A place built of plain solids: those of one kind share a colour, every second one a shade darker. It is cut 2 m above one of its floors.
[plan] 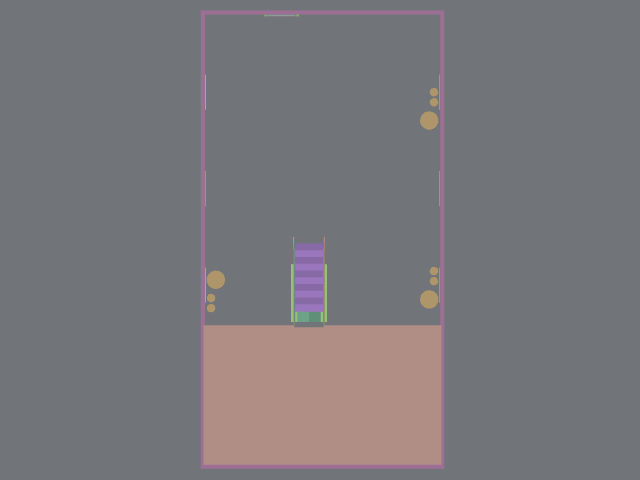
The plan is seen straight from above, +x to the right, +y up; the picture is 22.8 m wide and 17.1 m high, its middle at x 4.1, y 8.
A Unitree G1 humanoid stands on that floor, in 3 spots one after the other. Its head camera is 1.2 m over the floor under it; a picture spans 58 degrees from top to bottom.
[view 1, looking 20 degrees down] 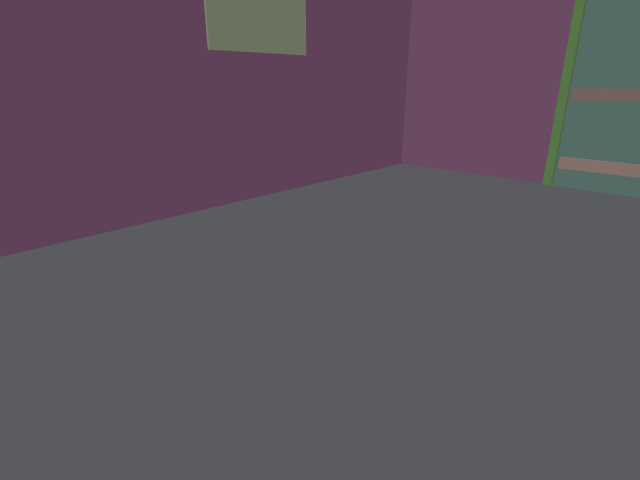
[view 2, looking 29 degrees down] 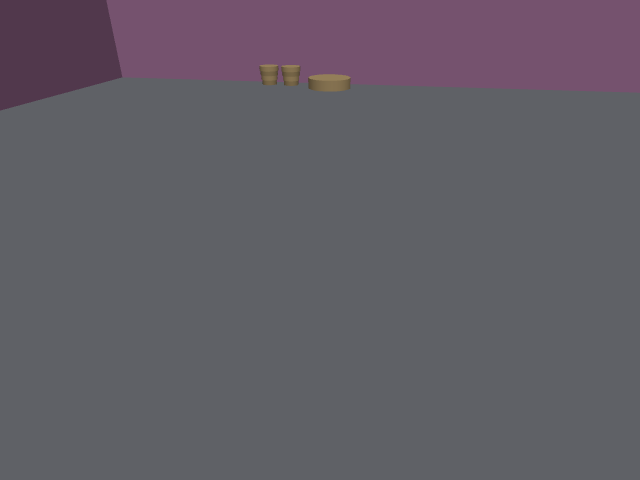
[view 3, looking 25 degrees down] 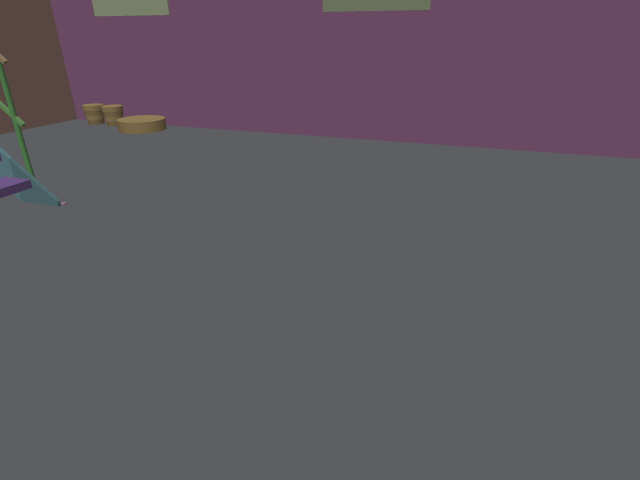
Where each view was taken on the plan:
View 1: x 3.71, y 10.17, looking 133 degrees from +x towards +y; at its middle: ground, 3.51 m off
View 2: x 1.00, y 11.17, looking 10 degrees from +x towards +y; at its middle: ground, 2.48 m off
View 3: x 5.56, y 11.07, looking -161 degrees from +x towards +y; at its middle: ground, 2.84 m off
